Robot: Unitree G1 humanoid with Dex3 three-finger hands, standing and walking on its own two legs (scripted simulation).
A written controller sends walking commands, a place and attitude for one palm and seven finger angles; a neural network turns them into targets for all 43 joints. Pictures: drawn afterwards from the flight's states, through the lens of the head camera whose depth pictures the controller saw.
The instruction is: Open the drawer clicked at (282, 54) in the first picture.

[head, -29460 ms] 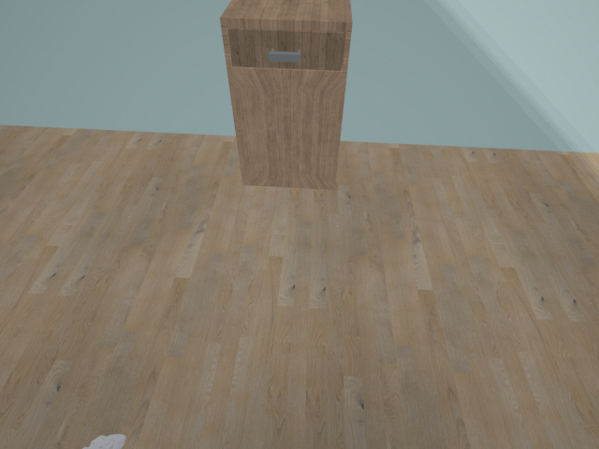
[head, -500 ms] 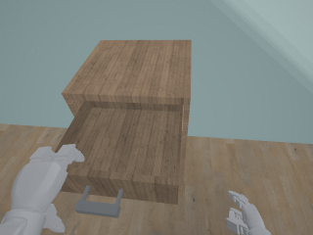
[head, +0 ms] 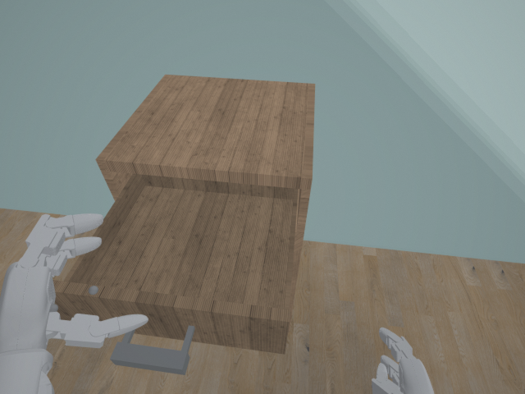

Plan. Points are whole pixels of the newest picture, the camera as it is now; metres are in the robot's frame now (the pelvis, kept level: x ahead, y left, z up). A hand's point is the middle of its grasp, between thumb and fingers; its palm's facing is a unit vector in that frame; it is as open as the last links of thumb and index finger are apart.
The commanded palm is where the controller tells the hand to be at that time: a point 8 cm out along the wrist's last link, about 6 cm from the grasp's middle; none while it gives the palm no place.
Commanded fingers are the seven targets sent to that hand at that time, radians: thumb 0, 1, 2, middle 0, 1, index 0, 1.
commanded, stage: draw the hand back to the body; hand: left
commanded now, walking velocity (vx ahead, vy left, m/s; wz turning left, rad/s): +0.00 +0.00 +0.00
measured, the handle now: (156, 343) +0.21 +0.21 -0.07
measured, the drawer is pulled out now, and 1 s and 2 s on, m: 0.30 0.30 0.30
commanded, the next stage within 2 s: step back with the hand held close in 0.68 s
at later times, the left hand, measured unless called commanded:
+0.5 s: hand (76, 297) +0.17 +0.22 +0.16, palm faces +0.42 -0.81 -0.40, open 8.4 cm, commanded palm +0.12 +0.26 +0.18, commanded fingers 0.00 0.90 0.90 -0.20 -0.30 -0.20 -0.30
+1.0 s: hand (79, 302) +0.17 +0.22 +0.15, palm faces +0.35 -0.81 -0.47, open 7.4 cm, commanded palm +0.10 +0.27 +0.18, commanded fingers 0.00 0.90 0.90 -0.20 -0.30 -0.20 -0.30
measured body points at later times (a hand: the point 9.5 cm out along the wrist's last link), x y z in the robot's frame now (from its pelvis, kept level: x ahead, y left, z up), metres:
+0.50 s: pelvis -0.01 -0.02 +0.00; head -0.02 -0.05 +0.45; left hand +0.14 +0.26 +0.19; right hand +0.19 -0.23 -0.08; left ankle -0.05 +0.11 -0.74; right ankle -0.03 -0.11 -0.74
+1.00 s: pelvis -0.02 -0.02 +0.00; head +0.01 -0.03 +0.45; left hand +0.15 +0.27 +0.18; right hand +0.17 -0.25 -0.09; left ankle -0.05 +0.11 -0.74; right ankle -0.03 -0.11 -0.74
